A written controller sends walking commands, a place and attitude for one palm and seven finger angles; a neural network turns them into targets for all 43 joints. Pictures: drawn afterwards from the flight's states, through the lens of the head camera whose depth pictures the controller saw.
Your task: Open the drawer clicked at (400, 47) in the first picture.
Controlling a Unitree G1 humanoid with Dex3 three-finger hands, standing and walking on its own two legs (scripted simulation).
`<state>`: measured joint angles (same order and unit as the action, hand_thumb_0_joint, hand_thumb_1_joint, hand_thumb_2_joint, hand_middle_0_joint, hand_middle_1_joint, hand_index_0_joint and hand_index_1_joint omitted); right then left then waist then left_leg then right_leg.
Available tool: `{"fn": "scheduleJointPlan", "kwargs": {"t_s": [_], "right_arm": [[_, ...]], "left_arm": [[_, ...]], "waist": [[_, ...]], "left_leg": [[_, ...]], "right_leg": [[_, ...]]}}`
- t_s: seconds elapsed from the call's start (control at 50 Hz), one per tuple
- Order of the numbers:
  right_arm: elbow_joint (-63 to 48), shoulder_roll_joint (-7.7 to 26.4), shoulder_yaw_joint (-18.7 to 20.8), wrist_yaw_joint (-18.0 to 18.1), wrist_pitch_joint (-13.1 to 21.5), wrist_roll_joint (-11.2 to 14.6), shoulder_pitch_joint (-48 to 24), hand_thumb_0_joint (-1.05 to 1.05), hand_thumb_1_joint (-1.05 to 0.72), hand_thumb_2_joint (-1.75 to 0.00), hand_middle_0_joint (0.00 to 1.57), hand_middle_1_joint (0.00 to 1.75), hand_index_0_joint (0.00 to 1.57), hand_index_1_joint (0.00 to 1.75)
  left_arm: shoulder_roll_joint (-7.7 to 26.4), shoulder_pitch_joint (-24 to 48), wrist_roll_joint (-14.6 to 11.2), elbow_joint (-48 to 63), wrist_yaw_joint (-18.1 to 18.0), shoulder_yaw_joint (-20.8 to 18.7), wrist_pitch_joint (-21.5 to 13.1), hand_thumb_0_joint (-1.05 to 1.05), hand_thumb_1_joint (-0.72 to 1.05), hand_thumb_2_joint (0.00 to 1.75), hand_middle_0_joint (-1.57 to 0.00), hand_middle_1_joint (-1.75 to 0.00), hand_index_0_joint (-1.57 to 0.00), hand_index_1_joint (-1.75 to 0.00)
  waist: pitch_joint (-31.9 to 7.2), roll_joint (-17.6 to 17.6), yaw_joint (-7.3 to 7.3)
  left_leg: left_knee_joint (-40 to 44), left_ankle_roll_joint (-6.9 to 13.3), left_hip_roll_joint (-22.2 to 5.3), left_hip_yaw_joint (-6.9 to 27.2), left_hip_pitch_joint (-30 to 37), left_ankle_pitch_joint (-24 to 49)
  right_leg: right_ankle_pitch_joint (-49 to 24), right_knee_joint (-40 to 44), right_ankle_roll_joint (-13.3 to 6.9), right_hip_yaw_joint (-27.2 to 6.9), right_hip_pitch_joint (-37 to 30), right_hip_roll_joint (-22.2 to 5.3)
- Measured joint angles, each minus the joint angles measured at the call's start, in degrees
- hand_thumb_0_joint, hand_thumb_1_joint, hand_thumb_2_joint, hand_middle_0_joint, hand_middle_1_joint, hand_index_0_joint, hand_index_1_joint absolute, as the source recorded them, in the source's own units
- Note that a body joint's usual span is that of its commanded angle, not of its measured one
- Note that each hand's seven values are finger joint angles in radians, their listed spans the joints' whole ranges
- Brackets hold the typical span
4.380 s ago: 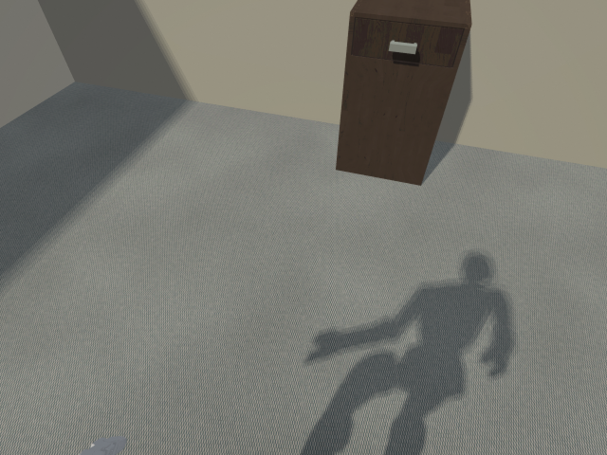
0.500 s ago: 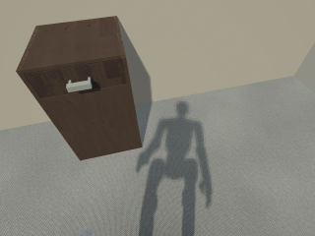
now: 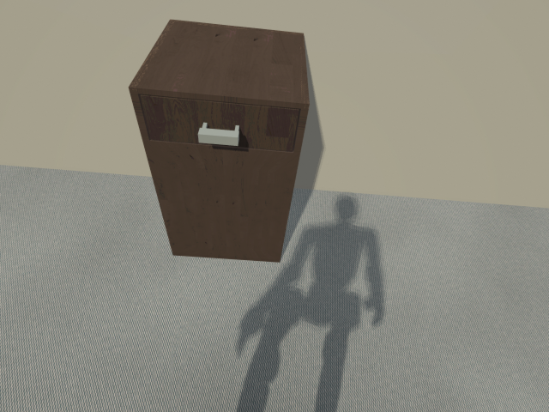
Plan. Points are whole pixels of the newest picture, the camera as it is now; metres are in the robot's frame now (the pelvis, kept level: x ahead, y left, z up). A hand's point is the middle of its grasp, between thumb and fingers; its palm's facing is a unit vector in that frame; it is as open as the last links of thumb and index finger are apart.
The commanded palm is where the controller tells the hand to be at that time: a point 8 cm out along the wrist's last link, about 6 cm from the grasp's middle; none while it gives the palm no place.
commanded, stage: take the last steps up to it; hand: left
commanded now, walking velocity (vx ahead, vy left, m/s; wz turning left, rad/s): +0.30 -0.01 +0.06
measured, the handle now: (220, 131) +0.78 +0.21 -0.08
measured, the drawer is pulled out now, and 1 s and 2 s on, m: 0.00 0.00 0.00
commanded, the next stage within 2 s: come to a stop and stand still in 0.78 s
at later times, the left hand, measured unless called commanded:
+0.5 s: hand out of the picture +0.15 +0.14 -0.16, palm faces +0.09 -0.97 -0.22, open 7.2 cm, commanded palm none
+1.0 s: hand (181, 342) +0.26 +0.19 -0.18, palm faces +0.10 -0.98 -0.17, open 7.4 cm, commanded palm none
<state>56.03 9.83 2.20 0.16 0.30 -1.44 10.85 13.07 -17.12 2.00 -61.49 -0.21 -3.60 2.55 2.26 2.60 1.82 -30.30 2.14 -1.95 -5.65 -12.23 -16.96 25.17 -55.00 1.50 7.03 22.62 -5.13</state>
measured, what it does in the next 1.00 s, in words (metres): walks ahead: right foot, then left foot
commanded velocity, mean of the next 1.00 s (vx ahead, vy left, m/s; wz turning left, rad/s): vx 0.17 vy -0.03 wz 0.02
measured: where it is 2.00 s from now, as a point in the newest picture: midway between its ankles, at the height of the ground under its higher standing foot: outside the picture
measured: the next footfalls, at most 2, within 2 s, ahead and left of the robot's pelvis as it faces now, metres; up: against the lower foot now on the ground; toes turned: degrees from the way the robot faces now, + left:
right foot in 0.34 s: +0.16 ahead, -0.14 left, +0.00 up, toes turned -7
left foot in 0.76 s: +0.30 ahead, +0.11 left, +0.00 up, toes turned +11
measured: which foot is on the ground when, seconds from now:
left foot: down 0.00-0.34, up 0.36-0.74, down 0.76-1.00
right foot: up 0.00-0.32, down 0.34-0.78, up 0.80-1.00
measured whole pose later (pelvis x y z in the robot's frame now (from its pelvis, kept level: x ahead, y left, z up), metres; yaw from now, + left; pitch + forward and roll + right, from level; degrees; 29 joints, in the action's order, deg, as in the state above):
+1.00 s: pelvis +0.26 +0.01 +0.01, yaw +2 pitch +0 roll +0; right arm 60.0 8.0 1.7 2.1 2.8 -1.0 13.8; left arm 9.8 -15.3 1.1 -62.5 -1.2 -2.9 -0.2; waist 3.4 2.4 0.5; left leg -23.4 2.6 -0.9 -9.4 -10.6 -12.7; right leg 19.1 -53.8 0.8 3.1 24.9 -4.4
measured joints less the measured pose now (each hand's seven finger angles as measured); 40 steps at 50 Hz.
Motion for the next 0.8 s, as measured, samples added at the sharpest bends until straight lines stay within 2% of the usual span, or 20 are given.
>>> {"fn": "scheduleJointPlan", "kwargs": {"t_s": [0.06, 0.12, 0.22, 0.3, 0.34, 0.4, 0.44, 0.5, 0.6, 0.7, 0.76, 0.8], "right_arm": [[1.42, -0.69, -0.23, 0.63, 0.74, 0.28, 2.36, 0.01, -0.92, -0.90, 0.20, 0.30, 0.20, 0.30], [3.00, -0.78, -0.17, 0.73, 1.24, 0.46, 4.91, 0.01, -0.93, -0.90, 0.20, 0.30, 0.20, 0.30], [5.63, -1.43, 0.05, 0.54, 1.33, 0.24, 8.90, 0.01, -0.92, -0.90, 0.20, 0.30, 0.20, 0.30], [7.64, -1.46, 0.34, 0.41, 0.92, 0.04, 11.32, 0.01, -0.92, -0.90, 0.20, 0.30, 0.20, 0.30], [8.45, -1.57, 0.39, 0.36, 0.81, 0.20, 12.74, 0.01, -0.91, -0.90, 0.20, 0.30, 0.20, 0.30], [9.69, -1.19, 0.52, -0.03, -0.19, 0.56, 12.66, 0.01, -0.91, -0.90, 0.20, 0.30, 0.20, 0.30], [9.94, -1.07, 0.84, -0.43, -0.72, 0.45, 11.78, 0.01, -0.91, -0.90, 0.20, 0.30, 0.20, 0.30], [8.73, -0.70, 1.36, -0.78, -0.87, 0.14, 9.56, 0.01, -0.91, -0.90, 0.20, 0.30, 0.20, 0.30], [5.42, -0.31, 1.84, -1.15, -0.47, 0.19, 5.27, 0.01, -0.91, -0.90, 0.20, 0.30, 0.20, 0.30], [3.51, -0.11, 1.71, -1.46, 0.40, 0.35, 1.98, 0.01, -0.92, -0.90, 0.20, 0.30, 0.20, 0.30], [2.64, 0.01, 1.20, -1.42, 1.56, 0.25, 1.12, 0.01, -0.92, -0.90, 0.20, 0.30, 0.20, 0.30], [2.31, -0.78, 0.91, -0.93, 2.52, -0.05, 0.24, 0.01, -0.92, -0.90, 0.20, 0.30, 0.20, 0.30]], "left_arm": [[-0.35, -0.46, -0.02, -0.38, 0.67, 0.32, -0.94, 0.01, 0.92, 0.90, -0.20, -0.30, -0.20, -0.30], [-1.02, -0.41, -0.10, -0.50, 0.81, 0.62, -1.35, 0.01, 0.92, 0.90, -0.20, -0.30, -0.20, -0.30], [-2.19, 1.43, -0.29, -0.38, 0.87, 0.80, -1.33, 0.01, 0.91, 0.90, -0.20, -0.30, -0.20, -0.30], [-3.29, 3.45, -0.41, 0.43, 1.07, 0.82, -2.18, 0.01, 0.91, 0.90, -0.20, -0.30, -0.20, -0.30], [-3.46, 4.05, -0.32, 1.11, 1.09, 0.80, -3.41, 0.01, 0.91, 0.90, -0.20, -0.30, -0.20, -0.30], [-4.62, 5.20, -0.46, 1.63, 0.40, 0.79, -5.48, 0.01, 0.92, 0.90, -0.20, -0.30, -0.20, -0.30], [-4.73, 4.51, -0.73, 1.92, -0.28, 0.56, -6.09, 0.00, 0.93, 0.90, -0.20, -0.30, -0.20, -0.30], [-4.68, 2.33, -0.67, 1.13, -0.88, 0.65, -5.99, 0.00, 0.94, 0.90, -0.20, -0.30, -0.20, -0.30], [-5.61, -1.29, -0.37, -1.31, -0.75, 1.42, -5.75, 0.00, 0.93, 0.90, -0.20, -0.30, -0.20, -0.30], [-6.24, -3.76, -0.16, -2.89, -0.32, 1.58, -5.59, 0.01, 0.92, 0.90, -0.20, -0.30, -0.20, -0.30], [-6.18, -5.49, -0.39, -3.52, -0.26, 1.39, -5.09, 0.01, 0.91, 0.90, -0.20, -0.30, -0.20, -0.30], [-5.58, -5.46, -0.70, -4.06, -0.18, 1.26, -4.15, 0.01, 0.91, 0.90, -0.20, -0.30, -0.20, -0.30]], "waist": [[-0.42, -0.59, -0.27], [-0.74, -1.11, -0.72], [-0.64, -1.59, -2.06], [-0.32, -2.67, -3.26], [-0.41, -2.87, -3.48], [0.47, -4.85, -3.30], [0.11, -4.92, -2.70], [-0.90, -4.38, -2.47], [-1.47, -3.68, -2.48], [-0.65, -2.80, -0.71], [-0.43, -2.46, 0.18], [0.35, -0.73, 0.28]], "left_leg": [[5.20, 0.35, 0.77, 0.35, 2.94, 2.16], [8.52, 0.50, 1.42, 0.46, 5.37, 3.08], [10.22, -0.10, 1.95, 0.27, 8.24, 2.17], [7.64, -1.41, 1.29, -0.15, 9.13, -1.00], [3.16, -2.36, 0.80, -0.12, 8.25, -4.34], [-15.08, -0.91, -0.93, 1.96, 1.12, -10.71], [-25.78, -0.38, -1.28, 2.54, -4.61, -8.88], [-31.00, -1.01, -2.76, 2.05, -11.14, -3.32], [-23.79, -2.38, -4.71, 1.30, -15.82, 2.39], [-11.00, -2.18, -4.36, 0.31, -13.46, 3.22], [-2.82, -1.47, -3.30, -0.64, -8.63, 5.62], [-4.93, -0.11, -2.08, -1.86, -8.42, 4.30]], "right_leg": [[-4.02, -3.38, 0.45, -2.11, 2.37, -0.11], [-5.75, -1.56, 0.97, -3.13, 3.02, -0.55], [-6.17, 7.48, 1.26, -2.78, 1.74, -1.03], [-7.03, 16.89, 0.67, -1.50, -1.56, 0.01], [-9.72, 22.89, -0.10, -0.94, -4.83, 0.84], [-10.31, 20.74, -3.05, 0.98, -5.73, 2.18], [-9.63, 22.51, -3.60, 1.78, -7.92, 2.60], [-10.68, 27.43, -3.45, 2.28, -11.62, 3.17], [-11.35, 33.34, -3.11, 2.85, -16.19, 3.79], [-8.66, 33.34, -1.61, 3.31, -18.65, 3.51], [-4.26, 28.61, -0.19, 3.31, -18.55, 2.81], [0.96, 17.86, -1.36, 1.11, -14.59, 1.12]]}}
